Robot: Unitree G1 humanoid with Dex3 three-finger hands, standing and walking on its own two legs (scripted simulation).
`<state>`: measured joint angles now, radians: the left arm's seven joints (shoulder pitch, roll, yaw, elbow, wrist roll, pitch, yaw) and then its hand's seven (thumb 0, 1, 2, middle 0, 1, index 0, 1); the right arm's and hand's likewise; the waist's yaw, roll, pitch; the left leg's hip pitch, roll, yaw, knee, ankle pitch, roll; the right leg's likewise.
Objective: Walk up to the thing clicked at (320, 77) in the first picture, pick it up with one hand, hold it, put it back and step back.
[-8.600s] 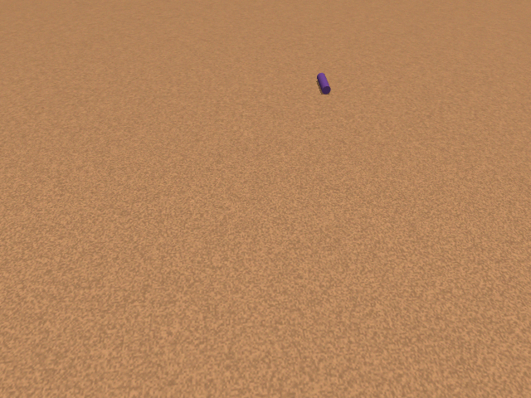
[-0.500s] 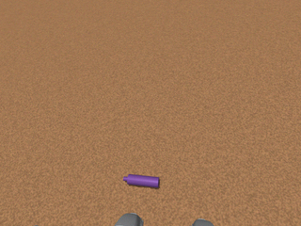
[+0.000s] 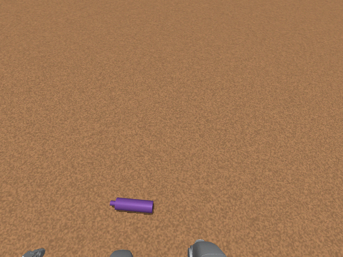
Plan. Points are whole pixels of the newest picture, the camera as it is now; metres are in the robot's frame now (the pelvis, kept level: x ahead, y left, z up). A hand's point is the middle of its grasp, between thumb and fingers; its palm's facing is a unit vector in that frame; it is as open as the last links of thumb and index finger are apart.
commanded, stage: walk up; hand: left
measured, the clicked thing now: (131, 204) +0.43 +0.18 -0.70
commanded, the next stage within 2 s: stand in 0.94 s
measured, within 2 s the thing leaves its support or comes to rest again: neither
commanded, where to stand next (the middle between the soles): +0.07 -0.01 m, yaw -3 degrees
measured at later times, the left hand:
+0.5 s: hand out of the picture +0.06 +0.35 -0.10, palm faces +0.02 -0.83 -0.56, open 7.4 cm
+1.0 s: hand out of the picture +0.02 +0.33 -0.13, palm faces -0.02 -0.95 -0.32, open 7.4 cm
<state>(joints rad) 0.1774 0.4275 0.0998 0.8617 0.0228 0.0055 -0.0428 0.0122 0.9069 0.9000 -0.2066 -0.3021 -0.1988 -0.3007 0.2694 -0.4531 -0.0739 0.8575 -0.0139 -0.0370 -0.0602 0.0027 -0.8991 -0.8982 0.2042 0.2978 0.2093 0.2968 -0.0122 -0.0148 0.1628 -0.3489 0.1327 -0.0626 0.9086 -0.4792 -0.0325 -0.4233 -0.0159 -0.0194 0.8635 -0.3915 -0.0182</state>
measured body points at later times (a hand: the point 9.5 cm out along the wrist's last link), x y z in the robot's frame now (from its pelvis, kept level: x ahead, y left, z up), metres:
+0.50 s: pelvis -0.03 +0.03 +0.00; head +0.01 +0.00 +0.45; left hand +0.06 +0.39 -0.07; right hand +0.05 -0.28 -0.14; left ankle -0.01 +0.19 -0.70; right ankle +0.04 -0.12 -0.69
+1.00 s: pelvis -0.02 +0.07 +0.03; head +0.00 +0.09 +0.48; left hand +0.02 +0.38 -0.11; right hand +0.06 -0.26 -0.06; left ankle +0.01 +0.17 -0.69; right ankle -0.01 -0.07 -0.67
